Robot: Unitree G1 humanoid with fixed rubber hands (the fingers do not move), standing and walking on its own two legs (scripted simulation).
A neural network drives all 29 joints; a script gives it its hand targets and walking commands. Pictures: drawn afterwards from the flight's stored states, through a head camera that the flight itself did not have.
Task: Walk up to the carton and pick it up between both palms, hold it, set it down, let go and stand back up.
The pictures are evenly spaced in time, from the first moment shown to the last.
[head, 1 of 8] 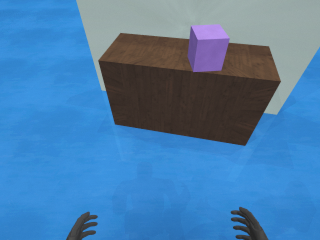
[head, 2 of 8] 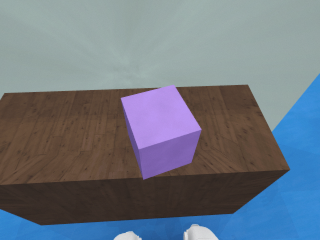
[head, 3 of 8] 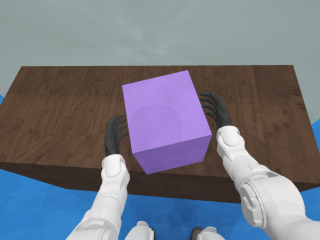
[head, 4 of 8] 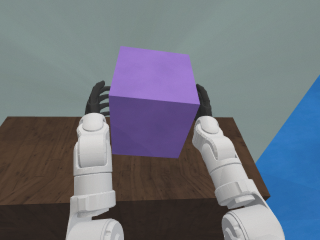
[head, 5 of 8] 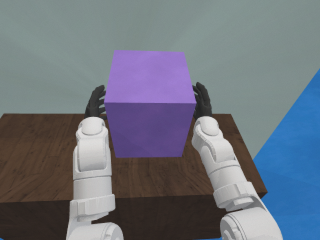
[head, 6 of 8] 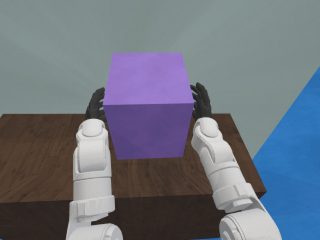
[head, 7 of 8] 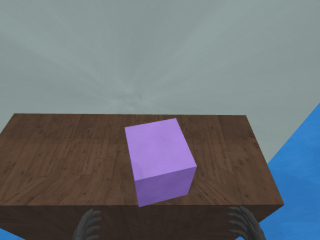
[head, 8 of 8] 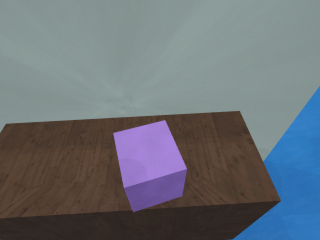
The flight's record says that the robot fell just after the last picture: no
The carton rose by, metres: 0.25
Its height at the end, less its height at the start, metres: +0.00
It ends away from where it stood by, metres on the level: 0.00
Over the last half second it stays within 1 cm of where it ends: yes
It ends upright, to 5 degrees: yes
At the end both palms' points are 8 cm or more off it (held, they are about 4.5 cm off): yes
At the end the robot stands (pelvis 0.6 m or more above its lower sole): yes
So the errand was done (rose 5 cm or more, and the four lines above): yes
